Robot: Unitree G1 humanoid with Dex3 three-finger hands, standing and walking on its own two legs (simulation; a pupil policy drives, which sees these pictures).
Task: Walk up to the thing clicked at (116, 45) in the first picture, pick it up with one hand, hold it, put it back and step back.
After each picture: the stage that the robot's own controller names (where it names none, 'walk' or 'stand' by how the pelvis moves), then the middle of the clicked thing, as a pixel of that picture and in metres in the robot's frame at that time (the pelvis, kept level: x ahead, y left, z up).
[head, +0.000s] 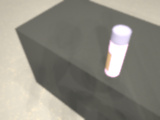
stand; (116, 53) +0.53 -0.11 -0.01
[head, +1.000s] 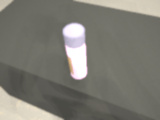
rise first; (76, 54) +0.46 +0.08 +0.01
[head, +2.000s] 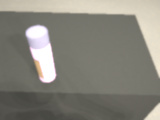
rise first; (43, 57) +0.46 +0.19 +0.02
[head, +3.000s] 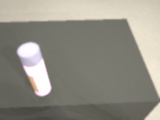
stand; (36, 72) +0.42 +0.21 -0.01
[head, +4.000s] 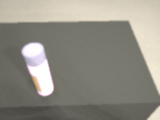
stand; (40, 72) +0.42 +0.20 -0.02
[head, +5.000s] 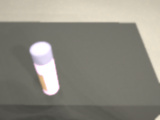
stand; (46, 71) +0.43 +0.18 -0.02
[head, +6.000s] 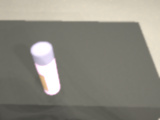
stand; (47, 71) +0.43 +0.17 -0.02
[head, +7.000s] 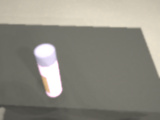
rise first; (49, 73) +0.43 +0.17 -0.01
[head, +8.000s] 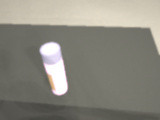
go down; (55, 71) +0.44 +0.17 -0.01
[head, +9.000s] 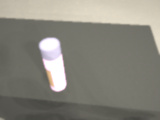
go down; (54, 67) +0.45 +0.16 +0.00
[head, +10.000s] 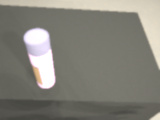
go down; (42, 62) +0.43 +0.15 +0.03
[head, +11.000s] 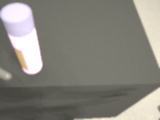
close in; (26, 45) +0.45 +0.17 +0.06
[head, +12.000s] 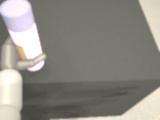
close; (26, 41) +0.46 +0.16 +0.08
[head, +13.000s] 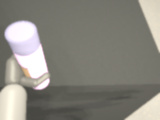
lift; (32, 61) +0.39 +0.16 +0.07
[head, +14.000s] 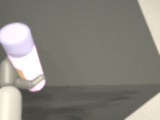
lift; (26, 63) +0.39 +0.17 +0.06
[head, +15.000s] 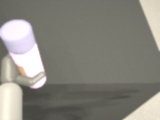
lift; (28, 60) +0.39 +0.17 +0.07
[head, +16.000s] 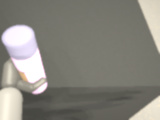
lift; (29, 65) +0.38 +0.17 +0.07
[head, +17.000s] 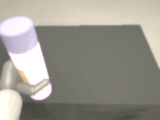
hold; (30, 65) +0.31 +0.16 +0.19
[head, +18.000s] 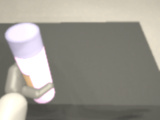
crouch; (35, 69) +0.32 +0.15 +0.16
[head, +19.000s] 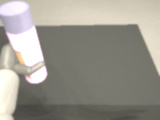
crouch; (27, 48) +0.38 +0.18 +0.19
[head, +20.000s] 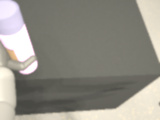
lower; (17, 43) +0.45 +0.18 +0.06
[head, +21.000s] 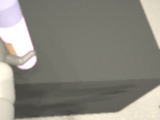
lower; (16, 37) +0.45 +0.18 +0.08
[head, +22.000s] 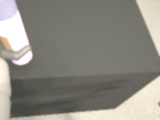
lower; (11, 32) +0.47 +0.19 +0.09
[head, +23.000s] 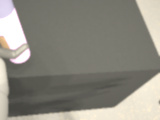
lower; (8, 30) +0.48 +0.19 +0.09
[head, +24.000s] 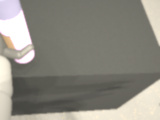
loosen; (14, 30) +0.47 +0.18 +0.09
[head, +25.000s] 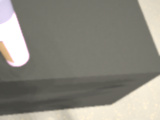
rise; (6, 33) +0.45 +0.18 +0.09
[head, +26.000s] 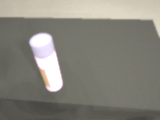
sink last; (48, 65) +0.43 +0.18 +0.04
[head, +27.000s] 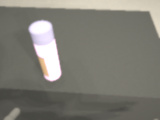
stand; (47, 54) +0.46 +0.18 +0.05
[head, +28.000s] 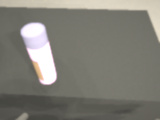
stand; (41, 57) +0.43 +0.18 +0.06
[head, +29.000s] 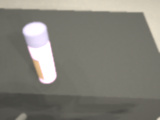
stand; (42, 56) +0.45 +0.18 +0.05
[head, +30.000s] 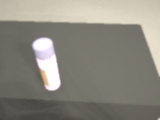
stand; (48, 66) +0.46 +0.18 -0.01
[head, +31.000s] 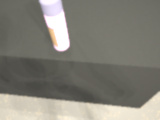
walk; (56, 25) +0.57 +0.15 +0.01
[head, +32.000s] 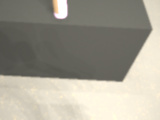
walk; out of the picture +0.83 +0.18 +0.00
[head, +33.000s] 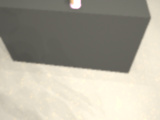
stand; out of the picture +1.09 +0.14 +0.00
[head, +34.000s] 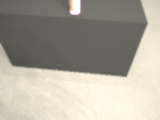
stand; out of the picture +1.09 +0.13 -0.02
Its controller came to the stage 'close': yes
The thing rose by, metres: 0.19
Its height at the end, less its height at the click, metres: +0.00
